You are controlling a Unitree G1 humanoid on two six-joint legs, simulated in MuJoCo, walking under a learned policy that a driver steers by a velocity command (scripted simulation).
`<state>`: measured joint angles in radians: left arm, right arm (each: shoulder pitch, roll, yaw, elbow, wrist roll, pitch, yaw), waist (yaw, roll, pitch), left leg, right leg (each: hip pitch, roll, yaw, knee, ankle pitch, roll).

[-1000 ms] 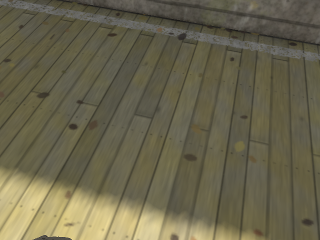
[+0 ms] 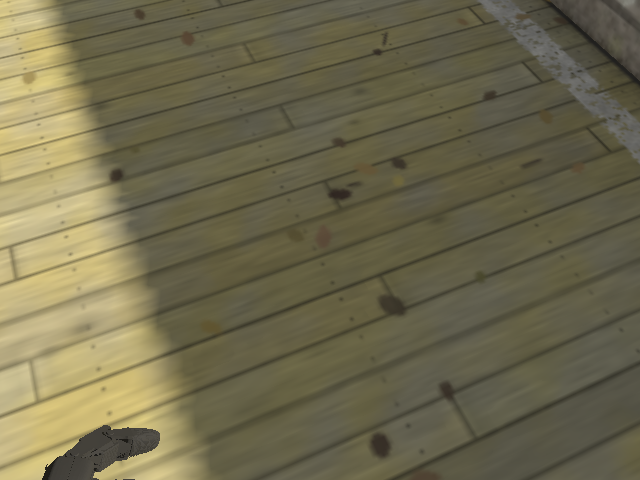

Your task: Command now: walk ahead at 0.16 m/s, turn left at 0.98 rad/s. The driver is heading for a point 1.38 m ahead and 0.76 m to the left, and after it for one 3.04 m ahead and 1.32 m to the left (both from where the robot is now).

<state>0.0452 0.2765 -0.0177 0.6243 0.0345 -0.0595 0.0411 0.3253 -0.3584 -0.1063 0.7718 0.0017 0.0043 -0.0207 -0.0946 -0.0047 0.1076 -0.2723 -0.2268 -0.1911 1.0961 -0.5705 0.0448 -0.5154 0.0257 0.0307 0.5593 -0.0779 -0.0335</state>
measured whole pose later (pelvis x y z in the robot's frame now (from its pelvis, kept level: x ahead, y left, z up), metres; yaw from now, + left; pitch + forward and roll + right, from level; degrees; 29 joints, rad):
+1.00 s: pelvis +0.06 -0.02 +0.03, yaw +27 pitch -1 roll +0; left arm 0.20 0.23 0.01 0.74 0.01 0.02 0.01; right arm 0.23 -0.23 -0.02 0.82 -0.02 0.02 0.00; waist -0.01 0.00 0.03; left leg -0.21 -0.06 -0.07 0.45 -0.21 0.02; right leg -0.18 0.02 -0.05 0.46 -0.26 -0.04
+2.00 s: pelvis +0.07 -0.02 +0.04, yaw +27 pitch -1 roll +0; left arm 0.29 0.16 -0.01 1.11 0.01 0.00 0.04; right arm 0.25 -0.16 0.01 1.19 -0.01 0.01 -0.05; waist 0.01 0.00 0.03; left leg -0.15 -0.04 -0.07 0.38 -0.20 0.01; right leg -0.12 0.03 -0.03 0.39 -0.24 -0.05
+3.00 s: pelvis +0.18 +0.10 +0.03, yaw +27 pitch +2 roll +0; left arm 0.29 0.22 0.06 1.01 0.03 -0.09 -0.03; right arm 0.28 -0.19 -0.06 1.00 -0.03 -0.09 0.01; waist -0.01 -0.04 -0.03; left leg -0.23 -0.03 0.11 0.47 -0.28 0.06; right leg -0.43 -0.03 0.01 1.12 -0.26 -0.13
